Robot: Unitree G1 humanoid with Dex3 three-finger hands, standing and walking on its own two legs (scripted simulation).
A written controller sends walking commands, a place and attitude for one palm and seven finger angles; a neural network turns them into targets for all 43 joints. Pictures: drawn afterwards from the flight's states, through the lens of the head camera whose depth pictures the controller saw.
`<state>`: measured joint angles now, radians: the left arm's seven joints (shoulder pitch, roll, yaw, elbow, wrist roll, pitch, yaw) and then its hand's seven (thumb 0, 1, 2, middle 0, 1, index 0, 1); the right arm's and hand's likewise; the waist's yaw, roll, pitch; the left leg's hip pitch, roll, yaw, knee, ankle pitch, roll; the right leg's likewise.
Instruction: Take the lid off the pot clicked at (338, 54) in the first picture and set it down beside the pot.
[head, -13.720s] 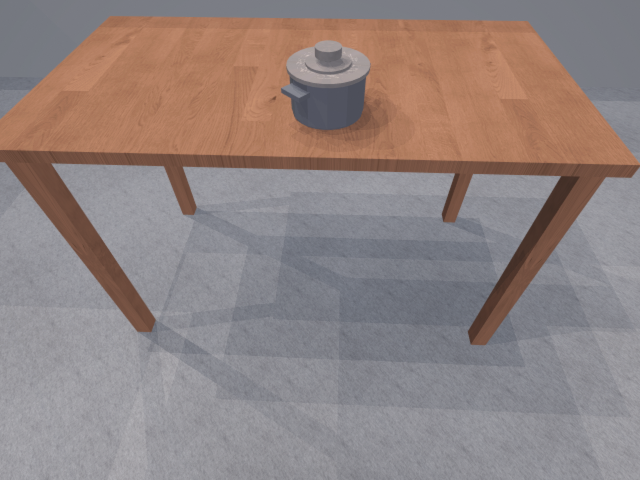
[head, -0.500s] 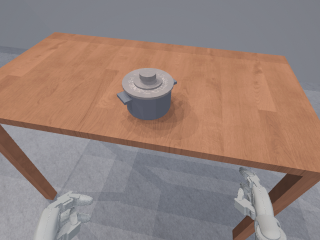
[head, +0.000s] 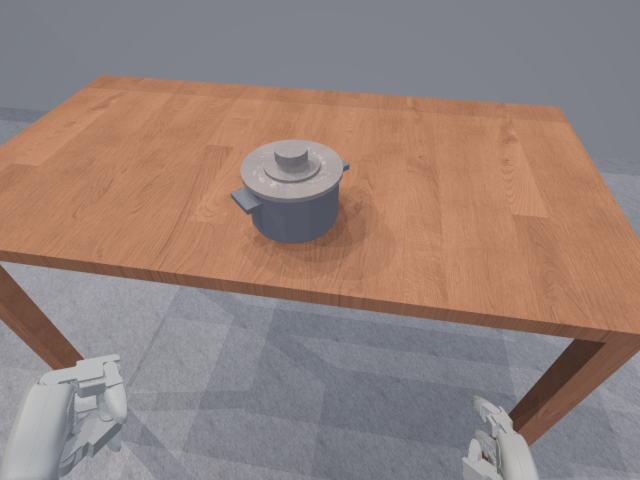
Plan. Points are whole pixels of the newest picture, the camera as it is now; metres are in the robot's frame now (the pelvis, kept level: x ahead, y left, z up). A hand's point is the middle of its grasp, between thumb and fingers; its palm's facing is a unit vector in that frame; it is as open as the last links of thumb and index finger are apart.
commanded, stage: raise the hand higher, near the body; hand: left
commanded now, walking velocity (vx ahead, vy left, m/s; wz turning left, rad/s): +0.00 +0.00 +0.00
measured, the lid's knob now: (291, 153) +0.53 +0.11 +0.15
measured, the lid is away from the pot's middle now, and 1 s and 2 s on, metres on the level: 0.00 0.00 0.00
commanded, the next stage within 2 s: reach forward and open the fingers in 0.56 s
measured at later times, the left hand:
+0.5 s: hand (104, 355) +0.18 +0.22 +0.16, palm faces +0.36 -0.84 -0.39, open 3.1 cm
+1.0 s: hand (87, 312) +0.21 +0.25 +0.17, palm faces +0.14 -0.08 -0.99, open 3.0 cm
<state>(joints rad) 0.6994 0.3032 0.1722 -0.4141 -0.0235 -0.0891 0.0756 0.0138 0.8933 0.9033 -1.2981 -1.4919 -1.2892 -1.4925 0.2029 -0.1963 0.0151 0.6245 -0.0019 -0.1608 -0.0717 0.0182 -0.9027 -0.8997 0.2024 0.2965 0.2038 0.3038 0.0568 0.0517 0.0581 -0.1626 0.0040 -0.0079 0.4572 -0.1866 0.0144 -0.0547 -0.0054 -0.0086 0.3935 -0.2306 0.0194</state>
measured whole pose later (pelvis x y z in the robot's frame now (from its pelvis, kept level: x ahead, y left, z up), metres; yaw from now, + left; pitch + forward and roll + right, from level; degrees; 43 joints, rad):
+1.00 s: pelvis +0.01 -0.01 -0.01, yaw +0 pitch -2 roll -1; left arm 0.40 0.68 0.21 -0.55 0.64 0.16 -0.04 0.00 0.60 1.09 -1.24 -1.18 -1.23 -1.18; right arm 0.07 -0.30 0.00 0.52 0.03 0.14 -0.02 0.02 -0.91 -0.90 0.20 0.30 0.20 0.30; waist 0.09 0.14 0.00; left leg -0.28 0.00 0.00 0.53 -0.22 0.01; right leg -0.19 -0.01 -0.01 0.50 -0.28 0.01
